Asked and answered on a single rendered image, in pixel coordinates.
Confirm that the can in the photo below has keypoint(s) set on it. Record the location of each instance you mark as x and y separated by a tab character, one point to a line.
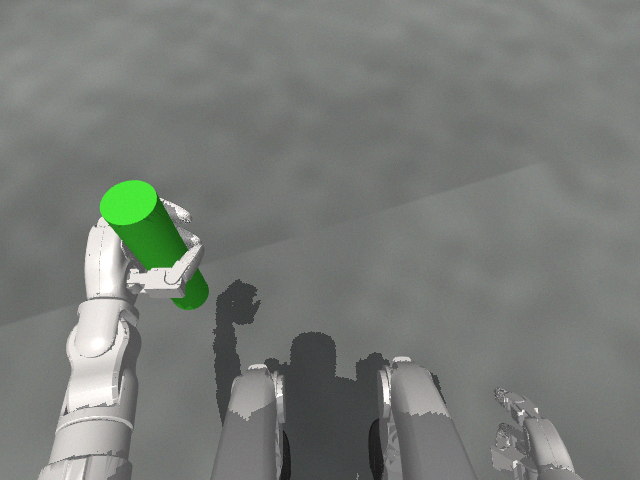
135	212

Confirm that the left robot arm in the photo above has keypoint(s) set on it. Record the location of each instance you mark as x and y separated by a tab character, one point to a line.
93	434

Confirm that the right robot foot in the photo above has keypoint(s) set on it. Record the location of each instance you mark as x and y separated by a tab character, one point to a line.
375	452

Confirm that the left robot hand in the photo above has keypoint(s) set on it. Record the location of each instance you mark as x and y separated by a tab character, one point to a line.
112	270

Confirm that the right robot hand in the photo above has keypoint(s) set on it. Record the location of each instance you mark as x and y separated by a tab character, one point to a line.
537	449

